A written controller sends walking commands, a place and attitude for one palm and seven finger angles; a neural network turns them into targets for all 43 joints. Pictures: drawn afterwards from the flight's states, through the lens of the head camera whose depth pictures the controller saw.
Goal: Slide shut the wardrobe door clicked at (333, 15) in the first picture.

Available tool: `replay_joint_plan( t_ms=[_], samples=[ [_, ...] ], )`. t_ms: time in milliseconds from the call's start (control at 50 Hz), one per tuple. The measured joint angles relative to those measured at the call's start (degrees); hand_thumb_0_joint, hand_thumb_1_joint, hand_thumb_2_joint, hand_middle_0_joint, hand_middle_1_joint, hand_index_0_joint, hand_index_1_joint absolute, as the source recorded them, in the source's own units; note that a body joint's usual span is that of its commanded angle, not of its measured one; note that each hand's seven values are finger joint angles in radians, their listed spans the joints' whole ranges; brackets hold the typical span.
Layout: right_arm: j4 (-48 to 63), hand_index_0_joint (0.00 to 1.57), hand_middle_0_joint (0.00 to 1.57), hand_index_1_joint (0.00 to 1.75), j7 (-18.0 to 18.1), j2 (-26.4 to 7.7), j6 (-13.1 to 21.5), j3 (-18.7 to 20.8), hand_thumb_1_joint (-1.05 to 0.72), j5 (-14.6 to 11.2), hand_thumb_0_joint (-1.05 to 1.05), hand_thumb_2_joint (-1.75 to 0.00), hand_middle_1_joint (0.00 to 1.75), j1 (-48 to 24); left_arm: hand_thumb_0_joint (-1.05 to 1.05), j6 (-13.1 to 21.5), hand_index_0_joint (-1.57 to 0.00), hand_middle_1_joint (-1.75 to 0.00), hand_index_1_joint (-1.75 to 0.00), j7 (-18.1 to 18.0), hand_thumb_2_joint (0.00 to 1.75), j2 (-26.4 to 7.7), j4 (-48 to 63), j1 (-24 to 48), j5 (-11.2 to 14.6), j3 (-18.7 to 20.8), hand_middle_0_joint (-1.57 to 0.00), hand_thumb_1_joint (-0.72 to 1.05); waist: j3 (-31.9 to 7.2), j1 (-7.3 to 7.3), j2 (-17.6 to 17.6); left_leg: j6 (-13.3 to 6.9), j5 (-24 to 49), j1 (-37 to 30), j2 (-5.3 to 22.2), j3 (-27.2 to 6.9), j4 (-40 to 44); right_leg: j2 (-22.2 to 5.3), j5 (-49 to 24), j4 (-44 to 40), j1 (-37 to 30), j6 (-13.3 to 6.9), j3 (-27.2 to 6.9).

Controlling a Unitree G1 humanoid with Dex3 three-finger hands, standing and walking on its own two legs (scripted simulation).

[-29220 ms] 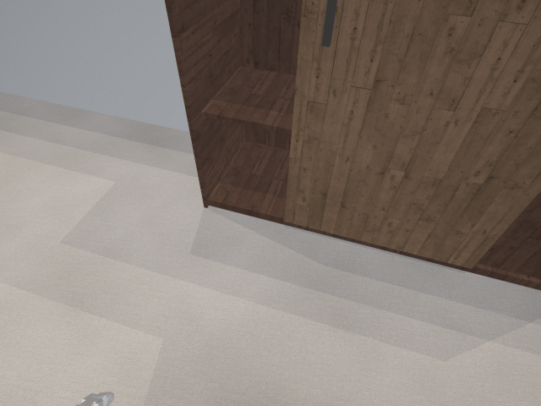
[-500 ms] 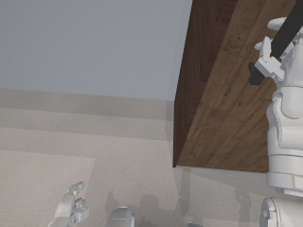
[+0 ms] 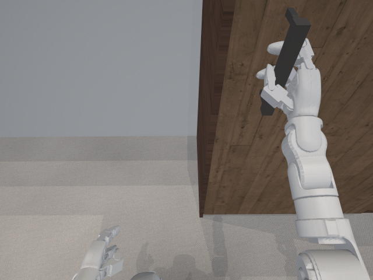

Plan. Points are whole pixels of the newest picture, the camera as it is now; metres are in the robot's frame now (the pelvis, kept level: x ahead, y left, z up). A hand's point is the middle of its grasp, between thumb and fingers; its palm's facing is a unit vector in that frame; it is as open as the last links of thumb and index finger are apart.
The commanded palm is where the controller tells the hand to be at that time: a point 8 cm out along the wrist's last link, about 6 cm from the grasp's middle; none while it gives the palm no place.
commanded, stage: stop walking and hold the door there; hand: right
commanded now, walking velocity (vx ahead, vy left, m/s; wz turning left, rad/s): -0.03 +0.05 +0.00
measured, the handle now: (277, 67) +0.45 -0.17 +0.21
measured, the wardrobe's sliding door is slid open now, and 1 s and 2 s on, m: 0.00 0.00 0.00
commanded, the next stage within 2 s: loosen the grip on the handle in 0.44 s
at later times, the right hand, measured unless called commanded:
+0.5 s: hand (266, 88) +0.41 -0.14 +0.20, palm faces +0.19 +0.97 -0.13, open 6.1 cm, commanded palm +0.38 -0.17 +0.18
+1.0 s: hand (269, 91) +0.41 -0.15 +0.19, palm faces +0.20 +0.96 -0.17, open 13.9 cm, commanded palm +0.38 -0.20 +0.19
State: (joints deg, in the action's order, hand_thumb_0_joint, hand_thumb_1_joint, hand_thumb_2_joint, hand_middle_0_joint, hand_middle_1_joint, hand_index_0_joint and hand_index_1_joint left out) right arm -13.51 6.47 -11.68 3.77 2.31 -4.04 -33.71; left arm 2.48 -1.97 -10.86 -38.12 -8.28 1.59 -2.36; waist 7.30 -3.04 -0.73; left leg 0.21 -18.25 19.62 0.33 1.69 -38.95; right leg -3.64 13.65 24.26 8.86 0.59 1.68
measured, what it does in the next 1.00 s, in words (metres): steps on the spot: left foot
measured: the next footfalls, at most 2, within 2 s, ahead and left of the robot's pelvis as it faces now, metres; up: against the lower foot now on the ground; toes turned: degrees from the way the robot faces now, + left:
left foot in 0.10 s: +0.09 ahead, +0.14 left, +0.00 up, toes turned +3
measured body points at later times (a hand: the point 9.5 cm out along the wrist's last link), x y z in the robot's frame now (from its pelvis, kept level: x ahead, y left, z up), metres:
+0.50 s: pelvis +0.02 +0.02 -0.01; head +0.03 +0.03 +0.44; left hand +0.17 +0.27 -0.11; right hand +0.39 -0.19 +0.20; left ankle +0.05 +0.14 -0.75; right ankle -0.01 -0.12 -0.75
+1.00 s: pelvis -0.03 +0.01 -0.02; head -0.02 +0.01 +0.43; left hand +0.06 +0.27 -0.12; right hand +0.39 -0.20 +0.20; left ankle +0.05 +0.14 -0.75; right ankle -0.01 -0.12 -0.75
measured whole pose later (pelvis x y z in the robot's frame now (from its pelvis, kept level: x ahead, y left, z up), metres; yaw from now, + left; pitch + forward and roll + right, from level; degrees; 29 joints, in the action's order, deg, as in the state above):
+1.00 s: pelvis -0.03 +0.01 -0.02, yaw +1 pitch +1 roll -1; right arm -36.1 6.9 -18.2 13.2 9.2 1.0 -39.4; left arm 10.0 -2.7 -14.0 -42.0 -18.3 2.2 -1.4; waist -0.7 2.2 1.6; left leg 0.3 -9.0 23.9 2.3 0.6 -31.5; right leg -1.8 15.6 32.3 18.0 0.7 3.2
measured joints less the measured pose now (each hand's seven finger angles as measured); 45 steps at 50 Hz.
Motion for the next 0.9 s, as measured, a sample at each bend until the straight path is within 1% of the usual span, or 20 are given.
replay_joint_plan(
  t_ms=[60, 100, 120, 160, 200, 220, 260, 320, 340, 440, 540, 580, 600, 620, 660, 700, 720, 800, 840, 900],
  samples=[
    [0.5, 0.2, 0.45, 1.38, 0.0, -1.1, 0.1, 1.2, -0.78, 0.0, -0.05, -0.81, 1.4, 1.1, 0.01, 0.0, -0.2, -0.3, -0.3, 0.0, 0.9, 0.4, 0.5, 0.2, 0.0, -0.2, -0.2, 0.9, 0.0, -0.25, 0.1, 0.1, 2.8, -1.9, 0.3, 0.5, 5.1, -0.3, 0.8, 0.8, -0.5, 0.8, 0.4],
    [0.5, 0.18, 0.45, 1.38, 0.0, -2.4, 0.2, 2.2, -0.77, 0.1, -0.06, -0.81, 1.4, 1.9, 0.0, -0.2, -0.2, -0.3, -0.3, -0.2, 0.9, 0.6, 0.8, 0.1, 0.1, -0.5, -0.2, 0.9, -0.5, -0.24, 0.6, 0.0, 8.9, -4.5, 0.6, 0.8, 10.8, -0.1, 2.2, 2.8, -0.1, 1.5, 0.7],
    [0.6, 0.17, 0.45, 1.37, 0.1, -3.0, 0.2, 3.0, -0.77, 0.2, -0.06, -0.82, 1.4, 2.5, 0.0, -0.4, -0.2, -0.3, -0.3, -0.3, 0.9, 0.6, 0.8, 0.3, 0.2, -0.7, -0.2, 0.9, -1.0, -0.13, 0.7, -0.3, 8.7, -5.4, 0.7, 0.7, 12.3, -0.1, 3.2, 4.3, 0.5, 1.8, 0.8],
    [1.0, 0.16, 0.45, 1.37, 0.6, -3.3, 0.5, 4.9, -0.77, 0.3, -0.07, -0.83, 1.4, 4.2, 0.01, -1.1, -0.2, -0.3, -0.3, -0.8, 0.9, -0.2, 0.3, 1.4, 0.2, -0.5, -0.2, 0.9, -1.6, 1.0, -1.6, -1.0, 7.3, -4.9, -0.6, 1.4, 11.7, -1.4, 3.9, 6.2, 1.6, 2.0, 0.2],
    [1.2, 0.16, 0.45, 1.36, 0.8, -3.3, 0.3, 5.8, -0.76, -0.2, -0.07, -0.83, 1.4, 5.2, 0.01, -1.5, -0.2, -0.3, -0.3, -1.5, 0.9, -1.1, 0.2, 1.5, 0.5, 0.1, -0.2, 0.9, -2.4, 2.31, -2.9, -1.4, 7.0, -4.3, -0.6, 2.6, 11.4, -1.5, 3.9, 6.9, 2.9, 1.1, -0.9],
    [1.2, 0.17, 0.45, 1.36, 0.7, -3.2, 0.2, 6.0, -0.76, -0.3, -0.07, -0.82, 1.4, 5.4, 0.01, -1.7, -0.2, -0.3, -0.3, -1.9, 0.9, -1.6, 0.0, 1.3, 0.6, 0.4, -0.2, 0.9, -2.7, 2.65, -3.3, -1.5, 6.9, -4.1, -0.5, 3.0, 11.4, -1.3, 4.3, 7.2, 3.4, 0.6, -1.5],
    [1.2, 0.18, 0.45, 1.36, 0.3, -3.0, -0.1, 6.1, -0.76, -0.4, -0.07, -0.82, 1.4, 5.7, 0.01, -2.0, -0.2, -0.3, -0.3, -2.5, 0.9, -2.7, -0.4, 0.9, 0.5, 0.9, -0.2, 0.9, -3.5, 2.83, -3.6, -1.5, 6.9, -3.8, -0.4, 3.5, 11.5, -0.8, 4.6, 6.7, 3.6, -0.3, -2.4],
    [1.4, 0.19, 0.45, 1.36, 0.2, -2.9, -0.1, 5.7, -0.76, -0.6, -0.07, -0.82, 1.4, 6.2, 0.01, -2.3, -0.2, -0.3, -0.3, -3.3, 0.9, -3.6, -1.3, 0.3, 0.5, 1.3, -0.2, 0.9, -3.9, 2.57, -2.3, -1.1, 6.8, -4.1, 0.4, 2.9, 11.7, -0.1, 3.2, 3.7, 1.9, 2.1, -2.0],
    [1.4, 0.19, 0.45, 1.36, 0.1, -2.9, -0.1, 5.6, -0.75, -0.6, -0.06, -0.82, 1.4, 6.5, 0.01, -2.5, -0.2, -0.3, -0.3, -3.3, 0.9, -3.8, -1.3, 0.0, 0.5, 1.4, -0.2, 0.9, -4.1, 2.49, -2.0, -1.0, 6.9, -4.2, 0.6, 2.6, 11.9, 0.1, 2.7, 2.8, 1.4, 2.4, -1.7],
    [0.9, 0.2, 0.45, 1.36, 0.5, -3.1, 0.1, 5.6, -0.75, -0.5, -0.06, -0.82, 1.4, 7.6, 0.01, -3.1, -0.2, -0.3, -0.3, -3.2, 0.9, -4.2, -0.7, -0.5, 0.6, 1.9, -0.2, 0.9, -4.8, 2.97, -1.7, -0.6, 7.8, -5.1, 0.5, 1.6, 13.2, 0.2, 2.4, 1.7, 0.2, 1.9, -0.5],
    [-0.8, 0.2, 0.45, 1.36, 0.5, -3.5, 0.2, 5.3, -0.76, -0.4, -0.06, -0.8, 1.4, 7.6, 0.01, -3.7, -0.2, -0.3, -0.3, -3.1, 0.9, -3.4, -0.3, -0.8, 0.5, 1.5, -0.2, 0.9, -6.1, 3.75, -1.2, -0.1, 8.7, -5.5, 0.7, 0.8, 14.4, 0.5, 2.1, 1.2, -0.2, 1.3, 0.3],
    [-6.2, 0.22, 0.45, 1.37, -3.4, -5.2, 0.9, 5.9, -0.7, 3.3, -0.08, -0.79, 1.4, 2.4, 0.01, -1.6, -0.2, -0.3, -0.3, -2.3, 0.9, -2.1, -0.7, -0.9, 0.0, 2.4, -0.2, 0.9, -5.2, 2.64, 0.4, -0.1, 9.0, -4.8, 0.7, 0.1, 13.5, 0.5, 2.1, 2.3, 0.4, 0.8, 1.2],
    [-9.9, 0.23, 0.46, 1.37, -4.7, -5.7, 0.2, 5.7, -0.66, 3.7, -0.08, -0.78, 1.4, -0.7, 0.01, -0.1, -0.2, -0.3, -0.3, -1.6, 0.9, -1.6, -1.1, -1.5, 0.3, 2.4, -0.2, 0.9, -5.8, 2.6, 1.4, -0.3, 9.0, -3.7, 1.1, 0.2, 12.8, 0.8, 1.7, 1.9, 0.9, 1.2, 1.1],
    [-11.7, 0.25, 0.47, 1.37, -5.2, -5.4, -0.6, 5.7, -0.62, 3.6, -0.08, -0.77, 1.4, -2.4, 0.01, 1.1, -0.2, -0.3, -0.3, -1.1, 0.9, -1.2, -1.0, -2.4, 0.7, 2.4, -0.2, 0.9, -6.7, 2.64, 2.2, -0.4, 9.0, -2.8, 1.5, 0.4, 12.3, 1.2, 1.3, 1.7, 1.7, 1.4, 0.8],
    [-13.4, 0.3, 0.47, 1.38, -5.8, -3.9, -1.4, 7.9, -0.55, 1.0, -0.06, -0.75, 1.4, -3.0, 0.01, 2.7, -0.2, -0.3, -0.3, -0.3, 0.9, -1.1, -1.0, -3.6, 0.7, 2.1, -0.2, 0.9, -8.0, 2.64, 2.5, -0.4, 9.3, -2.0, 1.8, 0.3, 12.0, 1.5, 0.7, 2.0, 2.6, 1.4, 0.9],
    [-14.6, 0.33, 0.47, 1.38, -4.6, -2.9, -0.4, 9.7, -0.47, -0.4, -0.05, -0.72, 1.4, -1.9, 0.01, 3.8, -0.2, -0.3, -0.3, 0.1, 0.9, -1.6, -1.2, -4.2, 0.5, 1.8, -0.2, 0.9, -8.9, 2.96, 1.5, -0.1, 9.6, -1.7, 1.8, -0.2, 11.8, 1.5, 1.0, 3.0, 3.0, 1.0, 1.3],
    [-15.7, 0.32, 0.47, 1.36, -3.3, -2.9, 0.0, 9.7, -0.43, -0.2, -0.04, -0.69, 1.4, -2.0, 0.01, 4.2, -0.2, -0.3, -0.3, 0.4, 0.9, -1.8, -1.2, -4.5, 0.5, 1.7, -0.2, 0.9, -9.2, 3.34, 1.1, 0.0, 9.6, -1.4, 1.9, -0.3, 11.4, 1.6, 1.2, 3.6, 3.4, 0.8, 1.4],
    [-19.7, 0.25, 0.46, 1.3, 2.0, -3.5, 3.6, 8.9, -0.15, 3.2, -0.02, -0.55, 1.4, -3.7, 0.01, 6.0, -0.2, -0.3, -0.3, 1.1, 0.9, -1.9, -1.5, -6.0, 0.4, 1.1, -0.2, 0.9, -9.4, 4.51, 1.3, 0.1, 9.1, 1.6, 2.5, -0.8, 8.6, 2.2, 1.3, 5.6, 5.9, 0.3, 1.7],
    [-20.7, 0.23, 0.45, 1.28, 3.2, -4.1, 5.8, 8.5, 0.01, 4.2, -0.01, -0.47, 1.39, -4.4, 0.01, 6.5, -0.2, -0.3, -0.3, 1.0, 0.9, -1.9, -1.7, -6.9, 0.4, 0.7, -0.2, 0.9, -9.1, 4.72, 1.9, 0.1, 9.1, 2.9, 2.5, -1.0, 7.7, 2.3, 1.4, 6.4, 7.1, 0.2, 1.8],
    [-21.7, 0.21, 0.43, 1.27, 3.1, -4.8, 8.3, 7.9, 0.22, 4.5, -0.01, -0.37, 1.37, -5.6, 0.01, 7.3, -0.2, -0.3, -0.3, 0.5, 0.9, -2.0, -2.5, -8.5, 0.5, 0.6, -0.2, 0.9, -8.4, 4.69, 2.7, -0.1, 9.1, 4.0, 2.3, -1.0, 7.1, 2.1, 1.5, 7.5, 8.4, 0.2, 1.7]
  ],
)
